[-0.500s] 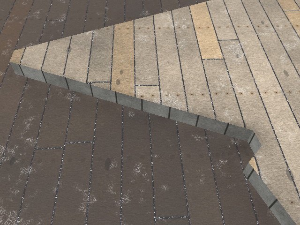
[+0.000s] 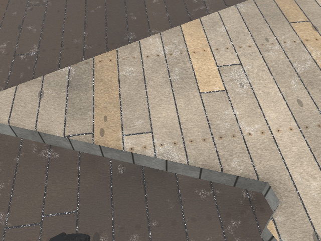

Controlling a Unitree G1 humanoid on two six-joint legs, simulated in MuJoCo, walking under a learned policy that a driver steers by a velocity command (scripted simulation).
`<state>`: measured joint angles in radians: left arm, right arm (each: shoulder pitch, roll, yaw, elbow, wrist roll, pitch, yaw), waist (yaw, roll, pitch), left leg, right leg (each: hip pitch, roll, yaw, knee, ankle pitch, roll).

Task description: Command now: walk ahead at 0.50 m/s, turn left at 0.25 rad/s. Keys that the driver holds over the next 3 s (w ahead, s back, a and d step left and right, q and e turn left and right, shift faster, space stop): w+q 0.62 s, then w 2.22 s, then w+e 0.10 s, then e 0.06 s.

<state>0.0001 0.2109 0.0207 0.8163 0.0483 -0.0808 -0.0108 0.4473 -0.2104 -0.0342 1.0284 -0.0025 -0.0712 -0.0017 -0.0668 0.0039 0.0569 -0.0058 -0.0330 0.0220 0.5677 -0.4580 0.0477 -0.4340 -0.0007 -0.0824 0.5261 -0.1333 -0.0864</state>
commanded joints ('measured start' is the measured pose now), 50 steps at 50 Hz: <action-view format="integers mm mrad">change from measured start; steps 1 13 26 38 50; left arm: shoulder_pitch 399 350 400 213 -85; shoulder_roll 228 98 195 94 67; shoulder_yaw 78 42 63 38 14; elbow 57 120 139 -12 -169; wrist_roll -8 -34 -27 -4 -1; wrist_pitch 9 -48 14 44 51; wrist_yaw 16 23 43 -6 3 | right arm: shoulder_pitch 49 -261 -125 -111 152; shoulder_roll -141 -52 -136 -174 -170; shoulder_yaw -28 -31 -60 -56 -34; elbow -62 -167 -164 -132 -51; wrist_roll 5 -26 -46 3 -29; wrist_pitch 1 60 37 -6 -6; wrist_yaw -9 51 40 6 -35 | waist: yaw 165 60 -67 75 2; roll -93 -61 -72 10 77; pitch -307 26 -164 -28 67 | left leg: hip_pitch -613 -685 -159 -117 377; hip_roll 18 147 -61 159 304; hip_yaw -73 -20 122 -198 -306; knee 674 419 -74 -387 -324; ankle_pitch -43 402 235 749 823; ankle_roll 49 -4 189 205 224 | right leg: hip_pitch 706 343 472 -176 -803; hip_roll -429 -234 -265 -134 -142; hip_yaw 684 -12 -200 63 75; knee -252 -416 316 498 787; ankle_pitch -264 186 792 -54 -293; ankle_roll -181 -46 2 120 50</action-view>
